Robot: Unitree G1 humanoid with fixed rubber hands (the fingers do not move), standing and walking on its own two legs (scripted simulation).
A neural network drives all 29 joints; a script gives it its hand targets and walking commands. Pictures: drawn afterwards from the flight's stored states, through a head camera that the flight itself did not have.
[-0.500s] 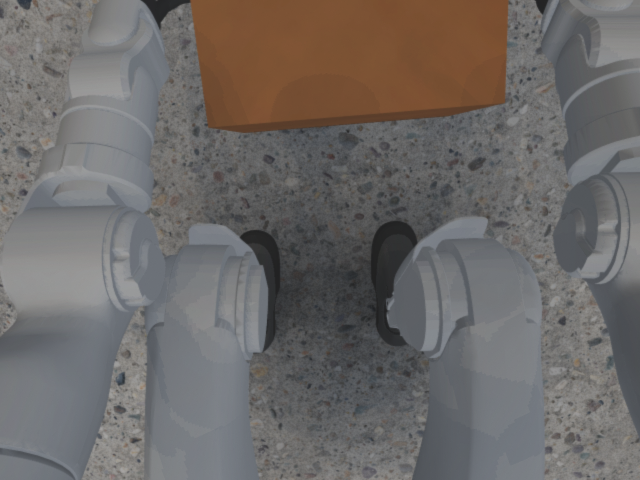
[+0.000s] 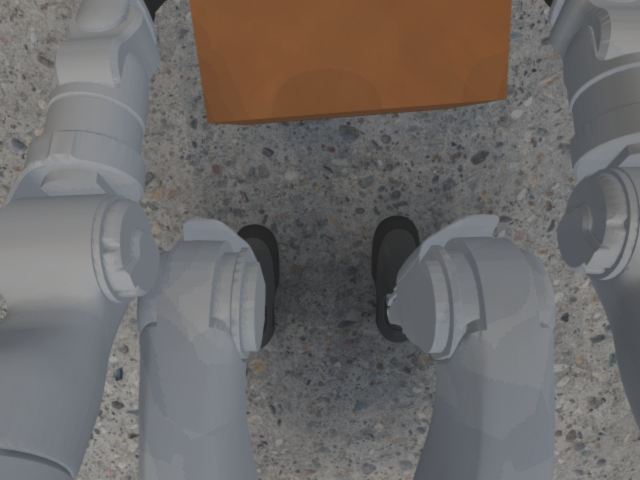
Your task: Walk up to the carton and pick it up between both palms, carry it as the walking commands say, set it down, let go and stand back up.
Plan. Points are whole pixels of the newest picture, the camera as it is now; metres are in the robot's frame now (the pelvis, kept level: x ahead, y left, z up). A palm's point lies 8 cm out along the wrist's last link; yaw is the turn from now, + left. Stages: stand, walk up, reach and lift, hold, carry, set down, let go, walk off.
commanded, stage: set down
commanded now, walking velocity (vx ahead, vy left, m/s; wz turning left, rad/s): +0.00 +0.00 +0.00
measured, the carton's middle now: out of the picture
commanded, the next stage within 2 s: none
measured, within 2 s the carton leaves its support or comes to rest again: neither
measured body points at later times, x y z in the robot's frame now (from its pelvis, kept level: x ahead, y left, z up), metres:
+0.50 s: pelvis +0.01 +0.00 +0.00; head +0.38 -0.02 +0.23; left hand +0.55 +0.17 -0.20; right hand +0.55 -0.23 -0.20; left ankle +0.12 +0.12 -0.32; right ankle +0.13 -0.11 -0.32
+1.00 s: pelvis +0.00 +0.00 +0.00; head +0.37 -0.02 +0.26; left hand +0.55 +0.19 -0.16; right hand +0.56 -0.25 -0.16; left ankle +0.12 +0.12 -0.32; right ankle +0.13 -0.11 -0.32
